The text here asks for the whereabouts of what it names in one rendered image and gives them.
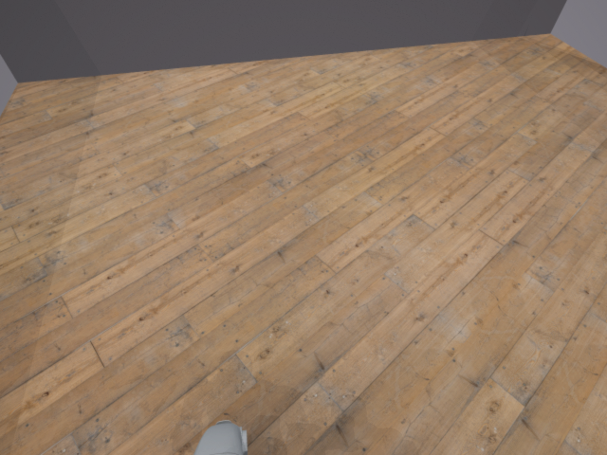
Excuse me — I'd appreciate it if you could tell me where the robot left thigh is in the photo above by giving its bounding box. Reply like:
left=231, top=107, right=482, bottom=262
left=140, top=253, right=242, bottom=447
left=194, top=423, right=248, bottom=455

